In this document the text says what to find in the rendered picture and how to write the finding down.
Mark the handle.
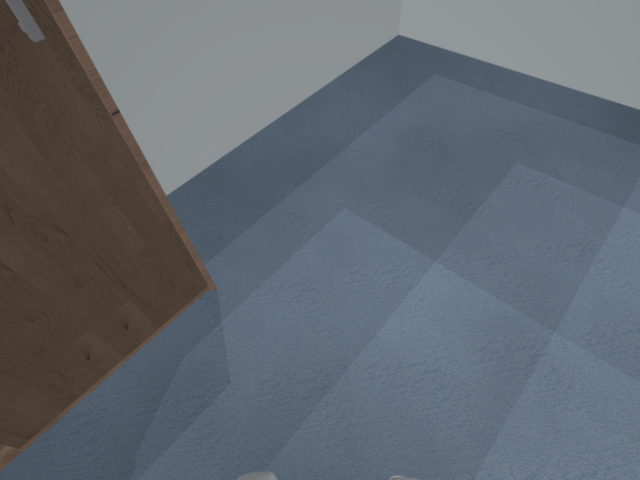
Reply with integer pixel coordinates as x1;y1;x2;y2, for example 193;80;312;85
5;0;45;43

